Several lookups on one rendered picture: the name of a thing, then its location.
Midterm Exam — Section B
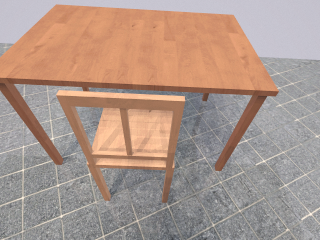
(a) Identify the chair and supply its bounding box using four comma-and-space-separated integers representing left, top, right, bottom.
56, 90, 185, 203

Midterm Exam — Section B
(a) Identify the table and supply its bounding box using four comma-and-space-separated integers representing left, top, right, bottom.
0, 4, 279, 171

